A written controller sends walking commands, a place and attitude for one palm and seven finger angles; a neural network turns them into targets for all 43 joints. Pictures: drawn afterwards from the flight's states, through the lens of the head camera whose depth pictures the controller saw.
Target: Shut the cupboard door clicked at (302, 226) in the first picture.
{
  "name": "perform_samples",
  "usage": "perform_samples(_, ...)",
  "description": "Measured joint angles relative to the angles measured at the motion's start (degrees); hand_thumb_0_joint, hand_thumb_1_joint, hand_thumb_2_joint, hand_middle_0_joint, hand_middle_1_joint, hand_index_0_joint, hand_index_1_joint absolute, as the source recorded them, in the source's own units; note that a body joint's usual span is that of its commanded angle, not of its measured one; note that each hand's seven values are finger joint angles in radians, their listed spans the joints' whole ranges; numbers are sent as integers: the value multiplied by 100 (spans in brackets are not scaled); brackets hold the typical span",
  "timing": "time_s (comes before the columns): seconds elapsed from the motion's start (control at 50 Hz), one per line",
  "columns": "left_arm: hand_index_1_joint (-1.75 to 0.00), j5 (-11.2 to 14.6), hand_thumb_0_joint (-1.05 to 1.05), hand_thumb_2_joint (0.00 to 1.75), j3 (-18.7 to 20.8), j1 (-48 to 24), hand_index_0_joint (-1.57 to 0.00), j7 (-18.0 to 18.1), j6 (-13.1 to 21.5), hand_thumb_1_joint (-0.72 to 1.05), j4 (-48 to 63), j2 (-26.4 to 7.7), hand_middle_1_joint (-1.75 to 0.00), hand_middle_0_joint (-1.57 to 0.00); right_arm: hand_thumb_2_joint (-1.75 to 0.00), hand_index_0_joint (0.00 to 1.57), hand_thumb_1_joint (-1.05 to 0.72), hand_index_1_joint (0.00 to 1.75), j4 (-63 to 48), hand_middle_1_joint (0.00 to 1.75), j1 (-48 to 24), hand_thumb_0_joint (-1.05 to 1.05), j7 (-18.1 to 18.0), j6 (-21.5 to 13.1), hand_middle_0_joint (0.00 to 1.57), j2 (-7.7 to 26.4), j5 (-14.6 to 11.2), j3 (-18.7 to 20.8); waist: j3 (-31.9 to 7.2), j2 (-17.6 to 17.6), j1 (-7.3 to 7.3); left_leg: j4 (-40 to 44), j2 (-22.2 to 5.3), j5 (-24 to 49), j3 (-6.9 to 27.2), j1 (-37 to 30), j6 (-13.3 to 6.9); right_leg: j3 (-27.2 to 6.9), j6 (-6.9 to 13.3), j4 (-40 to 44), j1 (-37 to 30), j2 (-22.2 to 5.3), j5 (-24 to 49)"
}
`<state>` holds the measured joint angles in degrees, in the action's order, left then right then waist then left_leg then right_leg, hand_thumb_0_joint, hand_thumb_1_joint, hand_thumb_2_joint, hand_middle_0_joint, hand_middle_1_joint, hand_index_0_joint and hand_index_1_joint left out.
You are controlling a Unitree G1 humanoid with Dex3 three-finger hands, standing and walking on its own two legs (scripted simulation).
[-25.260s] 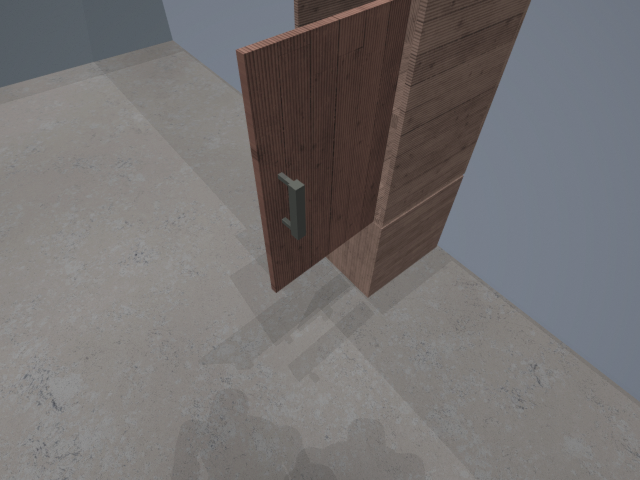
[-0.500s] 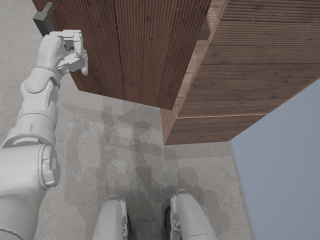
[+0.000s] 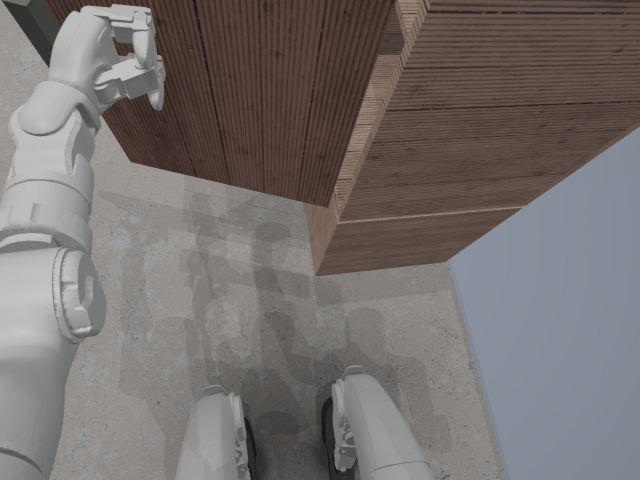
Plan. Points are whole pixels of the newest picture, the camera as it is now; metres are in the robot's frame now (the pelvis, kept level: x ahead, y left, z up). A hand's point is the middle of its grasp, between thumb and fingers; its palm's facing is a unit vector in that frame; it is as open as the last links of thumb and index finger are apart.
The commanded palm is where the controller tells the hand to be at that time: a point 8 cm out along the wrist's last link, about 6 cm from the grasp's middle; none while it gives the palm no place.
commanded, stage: push the door shut along its arc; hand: left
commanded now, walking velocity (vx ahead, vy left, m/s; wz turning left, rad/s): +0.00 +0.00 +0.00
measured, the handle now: (67, 42) +0.60 +0.21 +0.08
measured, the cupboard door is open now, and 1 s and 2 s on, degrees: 71 58 58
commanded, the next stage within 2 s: pull the fist back off the door in 0.28 s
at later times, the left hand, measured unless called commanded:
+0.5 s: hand (177, 36) +0.60 +0.10 +0.09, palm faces -0.07 -0.99 +0.11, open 3.2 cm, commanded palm +0.60 +0.10 +0.08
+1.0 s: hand (198, 69) +0.56 +0.08 +0.08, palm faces +0.11 -0.99 -0.01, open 3.1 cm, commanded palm +0.51 +0.11 +0.08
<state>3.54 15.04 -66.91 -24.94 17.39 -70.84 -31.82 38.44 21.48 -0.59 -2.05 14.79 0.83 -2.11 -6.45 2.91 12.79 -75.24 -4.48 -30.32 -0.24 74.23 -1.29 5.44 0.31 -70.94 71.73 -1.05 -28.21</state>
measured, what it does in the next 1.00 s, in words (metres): stands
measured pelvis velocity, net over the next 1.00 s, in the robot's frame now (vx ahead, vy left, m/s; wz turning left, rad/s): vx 0.02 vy -0.01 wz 0.01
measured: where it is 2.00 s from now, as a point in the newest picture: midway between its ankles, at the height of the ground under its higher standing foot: (292, 469)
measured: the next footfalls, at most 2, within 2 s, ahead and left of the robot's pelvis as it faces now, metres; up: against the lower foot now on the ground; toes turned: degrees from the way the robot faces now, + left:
none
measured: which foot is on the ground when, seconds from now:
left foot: down 0.00-1.00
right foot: down 0.00-1.00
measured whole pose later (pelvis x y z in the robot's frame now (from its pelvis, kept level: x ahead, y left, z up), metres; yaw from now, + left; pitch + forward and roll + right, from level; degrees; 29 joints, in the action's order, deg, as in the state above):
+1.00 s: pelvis +0.02 -0.01 +0.03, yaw +0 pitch +28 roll -2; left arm -1.9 18.6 -57.4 8.7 27.0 -67.7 -16.4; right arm 37.5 25.2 5.1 0.4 13.9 4.8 0.6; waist -8.0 3.0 12.4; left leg -67.8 -4.6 -29.3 -1.4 66.2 0.0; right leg 4.3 1.1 -65.3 65.2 -0.4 -27.8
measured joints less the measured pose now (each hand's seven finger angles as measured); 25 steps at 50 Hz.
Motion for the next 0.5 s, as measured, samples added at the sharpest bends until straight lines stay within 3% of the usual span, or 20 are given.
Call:
perform_samples(0.16,-150,-62,2,98,-276,-618,-130,-16,-208,91,-352,-172,-150,-130,-89,20,-91,30,94,30,-139,0,-95,-195,21,67,41,-24,15,-39,127,-158,5,29,126,281,29,114,47,-119,216,-2,9)
perform_samples(0.4,-150,-245,4,102,-384,-1348,-130,15,-477,99,-536,-442,-150,-130,-89,20,-91,30,184,30,-200,0,-141,-397,20,46,106,-80,40,-30,371,-461,-25,20,166,786,20,133,60,-388,706,20,23)
perform_samples(0.44,-150,-214,4,101,-49,-1385,-130,468,-554,95,-529,-272,-150,-130,-89,20,-91,30,101,30,-84,0,-108,-402,20,37,186,-82,14,26,337,-491,-38,16,180,868,20,144,50,-392,775,34,35)
perform_samples(0.5,-150,-240,3,97,424,-1382,-130,1809,-532,87,-487,126,-150,-130,-89,20,-91,30,8,30,82,0,97,-397,20,-26,364,-102,-24,42,320,-475,-37,29,159,914,22,121,31,-387,835,32,51)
